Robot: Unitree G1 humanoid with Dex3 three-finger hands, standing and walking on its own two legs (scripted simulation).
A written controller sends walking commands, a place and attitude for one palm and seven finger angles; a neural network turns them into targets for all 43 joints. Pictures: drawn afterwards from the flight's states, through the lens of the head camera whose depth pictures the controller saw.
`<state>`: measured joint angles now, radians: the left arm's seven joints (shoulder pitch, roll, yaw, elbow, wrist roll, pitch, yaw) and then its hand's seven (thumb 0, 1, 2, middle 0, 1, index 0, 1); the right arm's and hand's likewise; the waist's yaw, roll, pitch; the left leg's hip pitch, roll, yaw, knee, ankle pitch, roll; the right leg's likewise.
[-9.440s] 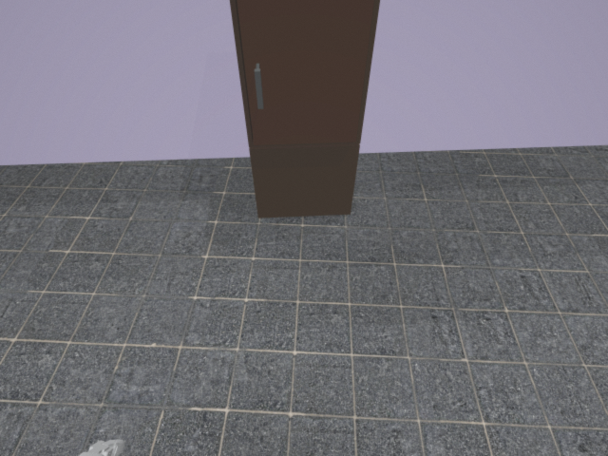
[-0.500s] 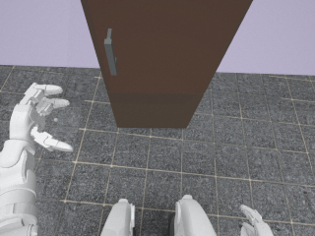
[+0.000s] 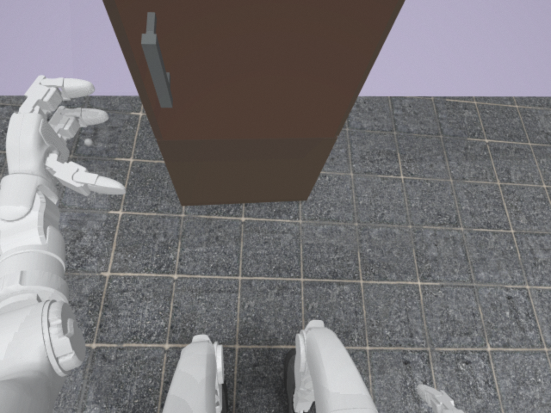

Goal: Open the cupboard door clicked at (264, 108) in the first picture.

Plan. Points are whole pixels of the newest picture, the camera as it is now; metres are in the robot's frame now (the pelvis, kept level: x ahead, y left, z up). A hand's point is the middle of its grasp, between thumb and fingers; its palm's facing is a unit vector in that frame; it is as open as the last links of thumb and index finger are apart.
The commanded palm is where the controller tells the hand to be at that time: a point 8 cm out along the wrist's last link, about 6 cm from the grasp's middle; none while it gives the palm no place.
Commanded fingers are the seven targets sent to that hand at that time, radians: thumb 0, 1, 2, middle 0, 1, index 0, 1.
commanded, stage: move the hooked fingers beside the handle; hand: left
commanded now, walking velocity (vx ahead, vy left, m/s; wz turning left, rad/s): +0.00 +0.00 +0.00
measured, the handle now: (159, 64) +0.61 +0.15 +0.03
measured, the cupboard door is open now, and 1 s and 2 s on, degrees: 0 0 0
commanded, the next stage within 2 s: slide the fingers in behind the handle in 1.30 s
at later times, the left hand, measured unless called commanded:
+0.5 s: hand (121, 92) +0.56 +0.21 +0.02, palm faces +0.02 -1.00 -0.01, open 14.0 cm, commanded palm +0.55 +0.23 +0.02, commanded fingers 0.00 -0.50 0.30 -0.30 -1.20 -0.30 -1.20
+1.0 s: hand (121, 92) +0.57 +0.21 +0.02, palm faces +0.02 -1.00 -0.02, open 14.0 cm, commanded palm +0.55 +0.23 +0.02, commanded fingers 0.00 -0.50 0.30 -0.30 -1.20 -0.30 -1.20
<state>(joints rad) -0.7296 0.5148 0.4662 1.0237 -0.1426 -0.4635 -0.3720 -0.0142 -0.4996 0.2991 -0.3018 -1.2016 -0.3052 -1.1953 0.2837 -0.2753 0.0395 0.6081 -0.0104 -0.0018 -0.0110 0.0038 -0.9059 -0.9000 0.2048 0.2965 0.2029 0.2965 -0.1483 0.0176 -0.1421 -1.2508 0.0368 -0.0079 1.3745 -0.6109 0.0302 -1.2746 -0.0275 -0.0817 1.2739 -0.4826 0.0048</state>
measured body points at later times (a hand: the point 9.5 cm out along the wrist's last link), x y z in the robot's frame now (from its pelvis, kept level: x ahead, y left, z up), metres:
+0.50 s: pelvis -0.01 +0.00 -0.02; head +0.20 +0.04 +0.38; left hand +0.56 +0.26 +0.03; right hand -0.01 -0.27 -0.12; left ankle +0.01 +0.10 -0.60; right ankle +0.06 -0.13 -0.60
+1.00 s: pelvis +0.00 +0.00 -0.01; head +0.21 +0.04 +0.38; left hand +0.56 +0.26 +0.03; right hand +0.00 -0.26 -0.11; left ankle +0.01 +0.10 -0.60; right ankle +0.06 -0.13 -0.60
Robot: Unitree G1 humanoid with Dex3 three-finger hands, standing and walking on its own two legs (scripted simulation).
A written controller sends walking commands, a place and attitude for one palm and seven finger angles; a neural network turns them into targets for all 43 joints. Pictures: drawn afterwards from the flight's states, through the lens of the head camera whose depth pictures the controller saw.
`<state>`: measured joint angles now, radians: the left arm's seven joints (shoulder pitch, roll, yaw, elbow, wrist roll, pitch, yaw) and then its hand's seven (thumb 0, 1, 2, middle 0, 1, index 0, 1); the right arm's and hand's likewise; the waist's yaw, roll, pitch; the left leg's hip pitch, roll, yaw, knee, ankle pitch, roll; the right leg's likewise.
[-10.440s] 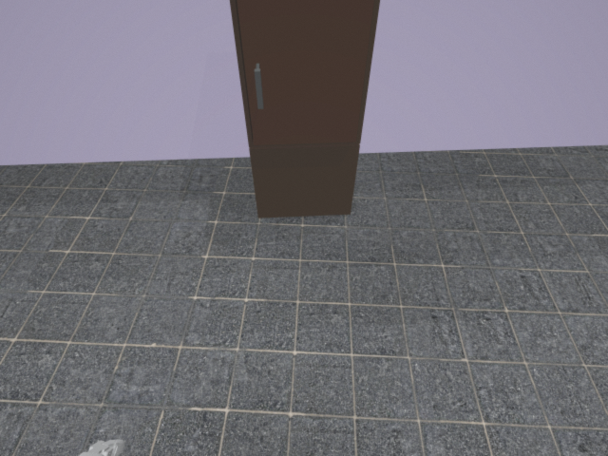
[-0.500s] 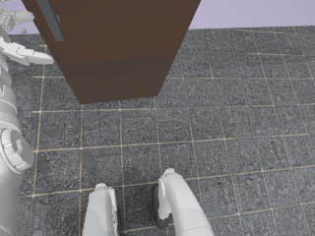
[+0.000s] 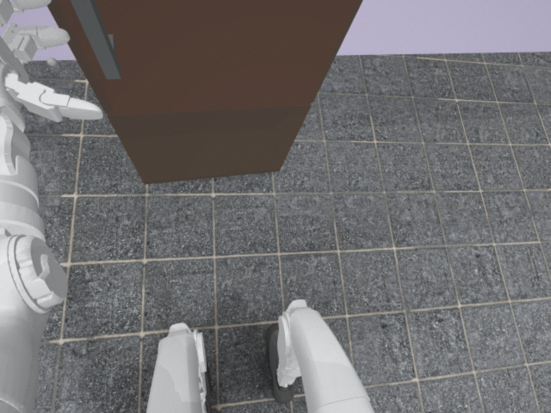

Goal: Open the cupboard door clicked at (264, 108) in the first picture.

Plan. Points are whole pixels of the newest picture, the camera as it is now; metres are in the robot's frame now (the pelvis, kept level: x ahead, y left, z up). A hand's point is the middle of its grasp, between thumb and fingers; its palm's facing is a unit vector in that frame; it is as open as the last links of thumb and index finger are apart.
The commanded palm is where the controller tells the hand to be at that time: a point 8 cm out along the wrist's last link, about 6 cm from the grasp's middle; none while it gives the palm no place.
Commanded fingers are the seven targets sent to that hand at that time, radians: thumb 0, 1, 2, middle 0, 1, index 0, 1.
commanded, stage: move the hooked fingers beside the handle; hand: left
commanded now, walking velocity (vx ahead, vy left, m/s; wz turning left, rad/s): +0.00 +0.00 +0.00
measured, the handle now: (98, 24) +0.61 +0.17 +0.05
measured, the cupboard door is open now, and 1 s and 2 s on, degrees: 0 0 0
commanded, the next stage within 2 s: slide the fingers in behind the handle in 0.30 s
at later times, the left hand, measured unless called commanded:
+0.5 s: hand (52, 67) +0.56 +0.22 +0.03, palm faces +0.05 -1.00 -0.01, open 14.0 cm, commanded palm +0.54 +0.23 +0.03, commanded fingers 0.00 -0.50 0.30 -0.30 -1.20 -0.30 -1.20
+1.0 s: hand (89, 65) +0.56 +0.18 +0.03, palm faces +0.04 -1.00 -0.01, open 14.0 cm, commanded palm +0.54 +0.21 +0.03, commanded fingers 0.00 -0.50 0.30 -0.30 -1.20 -0.30 -1.20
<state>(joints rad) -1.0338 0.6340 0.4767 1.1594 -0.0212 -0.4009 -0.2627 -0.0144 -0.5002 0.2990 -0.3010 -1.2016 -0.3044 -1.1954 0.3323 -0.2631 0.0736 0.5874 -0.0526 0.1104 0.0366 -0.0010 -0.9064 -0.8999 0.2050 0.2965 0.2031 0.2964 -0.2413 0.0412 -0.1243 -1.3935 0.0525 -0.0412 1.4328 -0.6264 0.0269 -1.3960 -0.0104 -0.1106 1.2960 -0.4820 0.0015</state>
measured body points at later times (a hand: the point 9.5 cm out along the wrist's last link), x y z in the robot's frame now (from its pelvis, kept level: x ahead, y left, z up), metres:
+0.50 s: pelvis -0.01 +0.00 -0.01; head +0.21 +0.05 +0.39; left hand +0.55 +0.28 +0.03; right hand +0.00 -0.26 -0.11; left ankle +0.00 +0.10 -0.59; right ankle +0.06 -0.13 -0.59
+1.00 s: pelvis +0.00 +0.00 +0.00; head +0.20 +0.04 +0.40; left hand +0.55 +0.24 +0.04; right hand +0.00 -0.26 -0.11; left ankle +0.00 +0.10 -0.59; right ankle +0.06 -0.13 -0.59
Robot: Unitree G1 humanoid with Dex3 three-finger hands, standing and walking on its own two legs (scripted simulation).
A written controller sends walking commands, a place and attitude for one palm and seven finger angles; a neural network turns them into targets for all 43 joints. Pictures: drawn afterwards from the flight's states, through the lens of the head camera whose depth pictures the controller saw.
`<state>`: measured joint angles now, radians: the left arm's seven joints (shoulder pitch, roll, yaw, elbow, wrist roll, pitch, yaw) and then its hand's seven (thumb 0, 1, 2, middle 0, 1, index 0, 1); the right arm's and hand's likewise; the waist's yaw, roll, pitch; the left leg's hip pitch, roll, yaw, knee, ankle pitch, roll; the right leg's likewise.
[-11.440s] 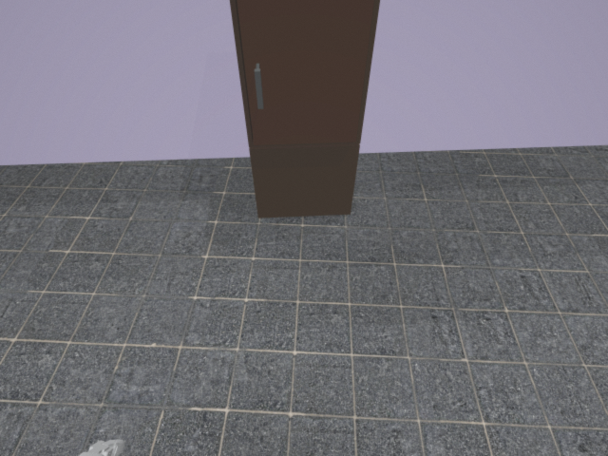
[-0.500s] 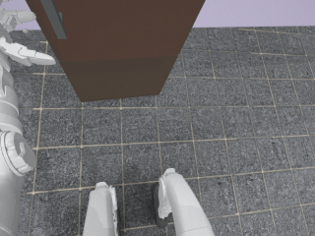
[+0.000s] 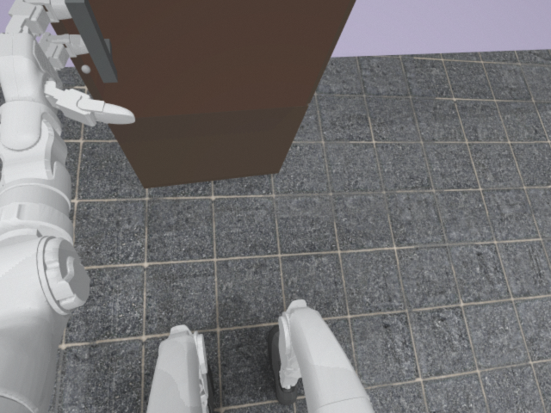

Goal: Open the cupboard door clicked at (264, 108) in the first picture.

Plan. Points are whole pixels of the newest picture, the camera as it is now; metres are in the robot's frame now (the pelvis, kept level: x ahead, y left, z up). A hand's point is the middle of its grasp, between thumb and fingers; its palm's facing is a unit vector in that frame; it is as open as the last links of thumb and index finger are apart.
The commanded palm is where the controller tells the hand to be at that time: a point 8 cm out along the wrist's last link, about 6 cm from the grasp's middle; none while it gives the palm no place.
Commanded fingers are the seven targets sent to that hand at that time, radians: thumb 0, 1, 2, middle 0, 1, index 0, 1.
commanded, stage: slide the fingers in behind the handle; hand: left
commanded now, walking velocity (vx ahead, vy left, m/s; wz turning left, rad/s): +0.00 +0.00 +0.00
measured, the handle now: (94, 28) +0.61 +0.17 +0.05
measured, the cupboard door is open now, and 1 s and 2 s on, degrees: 0 0 0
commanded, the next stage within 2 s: close the thumb around the handle in 1.00 s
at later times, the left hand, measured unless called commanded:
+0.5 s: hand (117, 66) +0.56 +0.14 +0.04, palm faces +0.04 -1.00 -0.01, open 14.0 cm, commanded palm +0.54 +0.17 +0.03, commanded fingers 0.00 -0.50 0.30 -0.30 -1.20 -0.30 -1.20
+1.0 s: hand (124, 65) +0.56 +0.14 +0.04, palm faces +0.06 -1.00 -0.02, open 14.0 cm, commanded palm +0.54 +0.17 +0.03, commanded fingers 0.00 -0.50 0.30 -0.30 -1.20 -0.30 -1.20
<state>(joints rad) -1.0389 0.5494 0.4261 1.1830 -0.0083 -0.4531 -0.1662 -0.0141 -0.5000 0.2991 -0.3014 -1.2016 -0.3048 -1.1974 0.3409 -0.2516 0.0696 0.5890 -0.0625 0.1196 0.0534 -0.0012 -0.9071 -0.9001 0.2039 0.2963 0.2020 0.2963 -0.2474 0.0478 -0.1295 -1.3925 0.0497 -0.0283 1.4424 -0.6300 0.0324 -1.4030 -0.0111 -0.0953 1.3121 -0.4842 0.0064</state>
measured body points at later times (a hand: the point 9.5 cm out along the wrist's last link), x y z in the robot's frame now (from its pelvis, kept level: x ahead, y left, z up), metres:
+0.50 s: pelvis +0.00 -0.01 +0.00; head +0.20 +0.03 +0.40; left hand +0.55 +0.20 +0.04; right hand +0.01 -0.26 -0.11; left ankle +0.01 +0.10 -0.59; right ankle +0.06 -0.13 -0.59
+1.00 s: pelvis +0.00 -0.01 +0.00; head +0.20 +0.02 +0.40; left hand +0.55 +0.19 +0.04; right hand +0.00 -0.26 -0.11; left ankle +0.01 +0.10 -0.59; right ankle +0.06 -0.13 -0.59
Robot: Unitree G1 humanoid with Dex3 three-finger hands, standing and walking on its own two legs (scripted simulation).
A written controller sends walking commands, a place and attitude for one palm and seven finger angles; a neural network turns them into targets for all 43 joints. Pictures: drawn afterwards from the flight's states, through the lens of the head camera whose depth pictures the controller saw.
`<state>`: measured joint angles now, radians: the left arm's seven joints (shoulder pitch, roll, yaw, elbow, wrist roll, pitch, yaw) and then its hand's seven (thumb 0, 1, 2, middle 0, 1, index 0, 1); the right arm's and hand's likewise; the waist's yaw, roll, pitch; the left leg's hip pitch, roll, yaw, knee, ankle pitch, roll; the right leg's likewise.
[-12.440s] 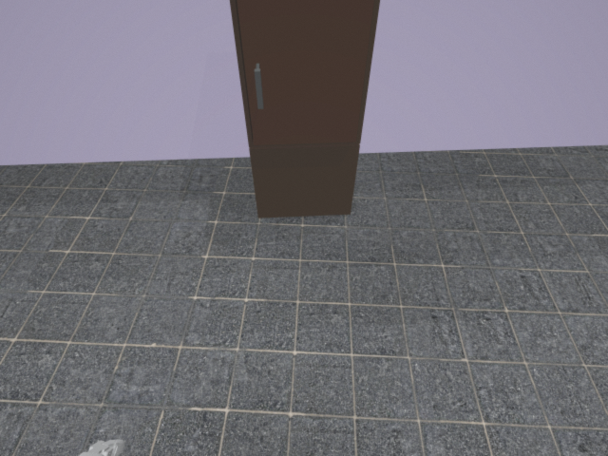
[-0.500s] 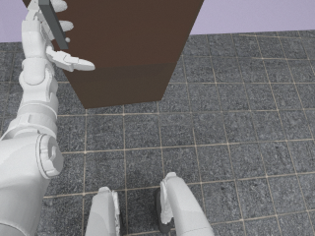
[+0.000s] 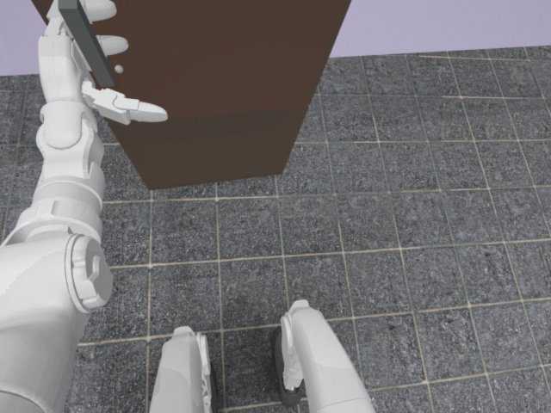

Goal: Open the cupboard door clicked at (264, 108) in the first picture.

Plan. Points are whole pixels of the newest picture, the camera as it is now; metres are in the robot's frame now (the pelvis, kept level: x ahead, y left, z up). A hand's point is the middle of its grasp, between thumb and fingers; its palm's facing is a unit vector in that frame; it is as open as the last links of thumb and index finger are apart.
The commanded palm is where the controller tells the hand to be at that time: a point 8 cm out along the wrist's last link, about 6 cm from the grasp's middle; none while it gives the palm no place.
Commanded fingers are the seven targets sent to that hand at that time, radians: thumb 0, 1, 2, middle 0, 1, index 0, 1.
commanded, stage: close the thumb around the handle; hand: left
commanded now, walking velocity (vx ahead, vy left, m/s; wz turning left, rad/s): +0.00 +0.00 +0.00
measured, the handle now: (89, 33) +0.61 +0.17 +0.05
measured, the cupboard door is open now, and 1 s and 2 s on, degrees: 0 0 44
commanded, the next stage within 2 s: pull the door open along its arc in 0.80 s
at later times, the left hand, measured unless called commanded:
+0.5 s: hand (115, 64) +0.57 +0.14 +0.04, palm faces +0.04 -1.00 -0.02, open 9.5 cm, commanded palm +0.55 +0.17 +0.03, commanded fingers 0.00 0.68 0.80 -0.38 -1.33 -0.38 -1.33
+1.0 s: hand (116, 64) +0.57 +0.14 +0.04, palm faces +0.03 -1.00 -0.02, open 5.2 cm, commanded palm +0.54 +0.17 +0.03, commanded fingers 0.00 0.90 0.90 -0.40 -1.35 -0.40 -1.35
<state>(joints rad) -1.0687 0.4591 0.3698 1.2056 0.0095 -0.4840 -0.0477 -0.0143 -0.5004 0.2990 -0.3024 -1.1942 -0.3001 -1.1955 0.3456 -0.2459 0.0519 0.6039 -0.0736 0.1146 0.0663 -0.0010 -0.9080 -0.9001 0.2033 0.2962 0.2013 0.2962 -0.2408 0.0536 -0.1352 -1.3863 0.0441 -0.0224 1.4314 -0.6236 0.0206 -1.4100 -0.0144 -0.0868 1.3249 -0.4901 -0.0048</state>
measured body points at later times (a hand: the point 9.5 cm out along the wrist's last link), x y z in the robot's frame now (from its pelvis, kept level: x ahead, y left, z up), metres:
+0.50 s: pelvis +0.00 +0.00 -0.01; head +0.20 +0.03 +0.39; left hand +0.56 +0.19 +0.04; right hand -0.01 -0.25 -0.12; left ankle +0.01 +0.10 -0.59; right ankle +0.06 -0.12 -0.59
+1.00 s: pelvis +0.00 +0.01 -0.01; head +0.20 +0.03 +0.40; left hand +0.56 +0.19 +0.04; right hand -0.02 -0.25 -0.11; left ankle +0.01 +0.10 -0.59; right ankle +0.06 -0.12 -0.59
